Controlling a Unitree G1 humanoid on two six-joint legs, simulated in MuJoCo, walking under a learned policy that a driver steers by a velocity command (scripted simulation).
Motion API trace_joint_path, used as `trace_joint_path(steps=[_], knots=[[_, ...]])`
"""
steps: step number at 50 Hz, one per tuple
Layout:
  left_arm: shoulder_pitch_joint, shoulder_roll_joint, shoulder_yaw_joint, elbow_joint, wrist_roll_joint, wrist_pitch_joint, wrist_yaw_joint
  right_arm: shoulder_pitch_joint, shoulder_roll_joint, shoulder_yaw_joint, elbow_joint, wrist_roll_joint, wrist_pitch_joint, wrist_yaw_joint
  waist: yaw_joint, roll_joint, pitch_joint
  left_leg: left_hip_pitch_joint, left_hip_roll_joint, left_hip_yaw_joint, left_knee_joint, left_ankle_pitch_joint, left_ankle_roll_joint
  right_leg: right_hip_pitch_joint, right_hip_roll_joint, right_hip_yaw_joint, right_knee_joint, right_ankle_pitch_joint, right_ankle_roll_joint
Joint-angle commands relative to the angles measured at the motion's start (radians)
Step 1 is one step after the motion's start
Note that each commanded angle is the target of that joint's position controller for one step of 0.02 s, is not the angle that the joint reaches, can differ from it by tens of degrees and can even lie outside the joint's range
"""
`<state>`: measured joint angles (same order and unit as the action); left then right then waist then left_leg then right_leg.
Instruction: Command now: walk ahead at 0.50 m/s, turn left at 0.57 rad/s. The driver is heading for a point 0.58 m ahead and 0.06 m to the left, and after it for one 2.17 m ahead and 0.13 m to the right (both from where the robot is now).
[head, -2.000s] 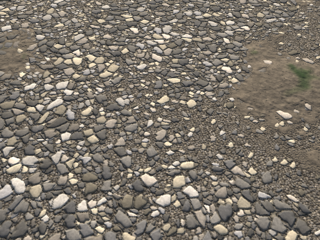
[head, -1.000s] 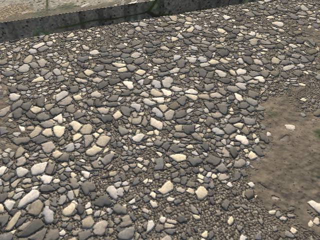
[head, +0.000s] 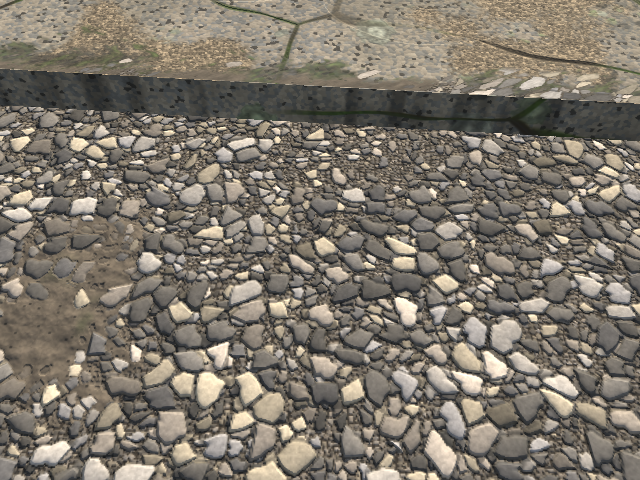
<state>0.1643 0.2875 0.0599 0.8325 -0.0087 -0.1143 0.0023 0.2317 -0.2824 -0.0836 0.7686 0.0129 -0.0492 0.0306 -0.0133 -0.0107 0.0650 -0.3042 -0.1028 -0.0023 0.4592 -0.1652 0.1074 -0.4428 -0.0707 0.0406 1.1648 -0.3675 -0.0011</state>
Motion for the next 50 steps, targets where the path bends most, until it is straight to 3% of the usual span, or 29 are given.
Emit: trace_joint_path(steps=[1,4,7,10,13,15,16,17,18,19,20,21,22,25,28,32,34,37,39,40,41,42,43,44,45,46,47,48,50], knots=[[0.022,0.108,0.032,-0.063,0.02,0.002,0.003,-0.014,-0.124,-0.027,-0.081,-0.002,-0.023,-0.017,0.033,0.032,-0.1,0.15,0.269,-0.338,-0.24,0.255,0.202,-0.152,-0.048,0.03,-0.106,0.068,0.034],[-0.084,0.075,0.019,-0.101,0.025,0.014,0.007,0.028,-0.164,-0.037,-0.074,0.001,-0.02,-0.038,0.006,0.046,-0.062,0.077,0.221,-0.263,-0.25,0.263,0.172,-0.155,-0.019,0.007,-0.319,0.236,0.073],[-0.188,0.05,0.006,-0.132,0.016,0.007,-0.004,0.068,-0.166,-0.039,-0.065,0.006,-0.009,-0.046,-0.041,0.082,-0.052,0.032,0.174,-0.231,-0.233,0.151,0.119,-0.072,0.034,-0.003,-0.546,0.432,0.075],[-0.243,0.074,0.01,-0.16,0.001,-0.001,-0.015,0.115,-0.162,-0.039,-0.046,0.013,-0.002,-0.047,-0.063,0.098,-0.051,0.075,0.203,-0.296,-0.192,0.074,0.102,-0.038,0.057,0.02,-0.635,0.465,0.064],[-0.219,0.117,0.024,-0.162,-0.001,-0.016,-0.025,0.121,-0.153,-0.038,-0.044,0.011,0.006,-0.055,-0.038,0.125,-0.06,0.169,0.243,-0.387,-0.097,0.067,0.085,-0.011,0.057,0.047,-0.683,0.362,0.03],[-0.092,0.145,0.041,-0.128,0.003,-0.027,-0.022,0.099,-0.133,-0.032,-0.055,0.007,0.011,-0.055,0.034,0.143,-0.105,0.167,0.211,-0.395,0.015,0.142,0.054,0.154,0.065,0.02,-0.733,0.319,-0.013],[0.035,0.184,0.056,-0.109,0.02,-0.032,-0.016,0.093,-0.083,-0.012,-0.071,-0.001,0.008,-0.051,0.094,0.098,-0.218,0.093,0.155,-0.34,0.218,0.119,0.02,0.378,-0.031,0.095,-0.709,0.297,-0.065],[0.172,0.267,0.076,-0.094,0.037,-0.027,-0.009,0.196,-0.021,0.006,-0.092,0.004,0.002,-0.051,0.087,-0.119,-0.376,-0.19,0.023,-0.207,0.557,-0.166,-0.055,0.74,-0.258,0.435,-0.733,0.17,-0.189],[0.207,0.253,0.076,-0.063,0.014,-0.013,-0.019,0.251,-0.054,0.01,-0.107,0.028,-0.005,-0.05,0.066,-0.338,-0.412,-0.427,0.03,-0.169,0.768,-0.448,-0.077,0.827,-0.374,0.791,-0.849,-0.112,-0.272],[0.145,0.157,0.05,-0.09,0.003,-0.008,-0.018,0.187,-0.15,-0.012,-0.092,0.033,-0.002,-0.051,0.088,-0.189,-0.265,-0.496,0.094,-0.19,0.85,-0.369,-0.084,0.709,-0.334,0.689,-0.885,-0.243,-0.23],[0.093,0.119,0.039,-0.099,0.007,0.002,-0.013,0.098,-0.171,-0.019,-0.106,0.022,0.005,-0.051,0.092,-0.112,-0.164,-0.492,0.13,-0.148,0.851,-0.288,-0.085,0.578,-0.29,0.521,-0.89,-0.155,-0.186],[0.047,0.099,0.03,-0.097,0.015,0.008,-0.013,0.058,-0.157,-0.021,-0.116,0.011,0.008,-0.05,0.071,-0.073,-0.096,-0.457,0.16,-0.134,0.808,-0.229,-0.087,0.454,-0.245,0.399,-0.912,-0.024,-0.171],[0.022,0.077,0.022,-0.092,0.021,0.009,-0.01,0.046,-0.142,-0.024,-0.121,0.007,0.012,-0.046,0.049,-0.085,-0.064,-0.421,0.19,-0.136,0.76,-0.19,-0.085,0.38,-0.21,0.312,-0.934,0.068,-0.16],[0.02,0.087,0.027,-0.069,0.016,-0.003,-0.009,0.052,-0.08,-0.014,-0.135,0.016,0.028,-0.037,0.029,-0.101,-0.047,-0.379,0.222,-0.104,0.692,-0.131,-0.092,0.31,-0.184,0.155,-0.999,0.21,-0.173],[0.036,0.125,0.04,-0.05,0.015,-0.006,-0.006,0.005,-0.068,-0.008,-0.163,0.011,0.03,-0.033,0.033,-0.063,-0.042,-0.428,0.232,-0.103,0.578,-0.023,-0.109,0.344,-0.198,0.057,-1.024,0.334,-0.193],[0.049,0.149,0.044,-0.039,0.01,0.007,-0.002,-0.095,-0.049,0.003,-0.189,0.011,0.018,-0.008,0.068,-0.048,-0.021,-0.383,0.216,-0.042,0.349,0.172,-0.102,0.372,-0.166,-0.097,-1.025,0.428,-0.162],[0.117,0.157,0.042,-0.009,-0.001,0.014,-0.006,-0.17,-0.017,0.018,-0.213,0.007,0.01,0.0,0.099,-0.027,0.001,-0.338,0.193,-0.017,0.249,0.179,-0.089,0.378,-0.171,-0.11,-1.031,0.428,-0.168],[0.168,0.187,0.046,0.032,-0.026,0.035,-0.014,-0.237,-0.032,0.019,-0.244,0.005,0.001,0.011,0.091,-0.038,0.038,-0.335,0.171,0.013,0.147,0.085,-0.063,0.466,-0.212,-0.076,-1.002,0.504,-0.177],[0.165,0.213,0.049,0.046,-0.034,0.048,-0.013,-0.21,-0.07,0.005,-0.242,0.0,-0.006,0.013,0.046,-0.067,0.007,-0.242,0.135,0.036,0.088,0.01,-0.038,0.511,-0.223,-0.065,-0.914,0.724,-0.163],[0.153,0.222,0.048,0.053,-0.037,0.052,-0.011,-0.116,-0.103,-0.012,-0.216,-0.004,-0.009,0.011,-0.02,-0.079,-0.057,-0.087,0.105,0.057,0.044,0.029,-0.018,0.499,-0.203,-0.085,-0.8,0.872,-0.143],[0.149,0.203,0.037,0.057,-0.035,0.053,-0.008,0.044,-0.151,-0.039,-0.164,-0.006,-0.009,0.002,-0.104,-0.07,-0.158,0.166,0.087,0.068,0.019,0.099,0.007,0.413,-0.156,-0.118,-0.62,0.903,-0.111],[0.15,0.14,0.011,0.032,-0.006,0.045,-0.009,0.222,-0.232,-0.064,-0.129,-0.019,-0.002,-0.017,-0.17,0.018,-0.311,0.507,0.274,-0.129,0.081,0.164,0.065,0.17,-0.1,-0.132,-0.315,0.583,-0.066],[0.267,0.017,-0.026,0.013,0.002,0.028,-0.019,0.221,-0.298,-0.065,-0.13,-0.028,0.0,-0.024,-0.078,0.267,-0.466,0.749,0.534,-0.591,-0.019,0.023,0.21,-0.161,0.071,-0.066,0.014,-0.204,-0.009],[0.194,0.134,0.004,0.031,-0.031,0.016,-0.021,0.217,-0.203,-0.043,-0.14,-0.029,-0.005,-0.022,-0.132,0.159,-0.459,0.684,0.524,-0.629,-0.093,-0.042,0.191,-0.232,0.045,0.073,0.124,-0.233,-0.013],[0.116,0.16,0.017,-0.005,-0.05,0.013,-0.023,0.165,-0.167,-0.028,-0.125,-0.022,-0.011,-0.021,-0.116,0.155,-0.288,0.568,0.487,-0.459,-0.115,0.0,0.15,-0.311,0.004,0.053,0.136,-0.158,-0.018],[0.086,0.143,0.015,-0.008,-0.04,0.015,-0.018,0.105,-0.134,-0.018,-0.118,-0.016,-0.017,-0.019,-0.081,0.113,-0.206,0.441,0.442,-0.349,-0.144,0.049,0.124,-0.296,-0.037,0.037,0.091,-0.071,-0.016],[0.083,0.135,0.02,-0.004,-0.026,0.023,-0.014,0.05,-0.103,-0.012,-0.114,-0.017,-0.024,-0.016,-0.046,0.116,-0.15,0.333,0.409,-0.267,-0.185,0.074,0.108,-0.259,-0.062,0.035,0.047,-0.006,-0.01],[0.119,0.121,0.023,0.01,-0.026,0.039,-0.012,0.012,-0.078,-0.006,-0.112,-0.022,-0.034,-0.015,-0.01,0.13,-0.127,0.252,0.385,-0.2,-0.231,0.088,0.097,-0.192,-0.082,0.046,0.029,0.046,-0.005],[0.145,0.072,0.017,0.017,-0.029,0.068,-0.009,-0.02,-0.068,-0.01,-0.094,-0.025,-0.055,-0.016,0.024,0.107,-0.097,0.173,0.384,-0.127,-0.298,0.119,0.104,-0.151,-0.088,0.044,0.006,0.09,0.008]])
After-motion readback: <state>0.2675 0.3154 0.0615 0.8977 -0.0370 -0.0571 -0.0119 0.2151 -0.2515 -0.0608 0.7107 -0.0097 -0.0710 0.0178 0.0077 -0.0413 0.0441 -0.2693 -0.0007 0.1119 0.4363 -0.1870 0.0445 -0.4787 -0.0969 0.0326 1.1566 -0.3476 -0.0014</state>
